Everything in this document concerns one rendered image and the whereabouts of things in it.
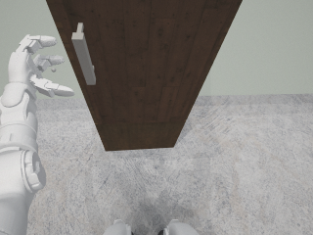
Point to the handle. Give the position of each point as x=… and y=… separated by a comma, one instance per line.
x=82, y=53

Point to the robot right shin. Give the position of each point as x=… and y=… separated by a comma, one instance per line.
x=173, y=221

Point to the left robot upper arm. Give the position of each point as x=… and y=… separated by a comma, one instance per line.
x=21, y=176

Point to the left robot forearm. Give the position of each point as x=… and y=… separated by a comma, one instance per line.
x=18, y=123

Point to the left robot thigh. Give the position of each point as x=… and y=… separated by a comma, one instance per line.
x=118, y=229

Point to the left robot hand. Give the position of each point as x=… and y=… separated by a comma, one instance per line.
x=22, y=69

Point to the cupboard door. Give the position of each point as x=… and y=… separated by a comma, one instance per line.
x=149, y=56

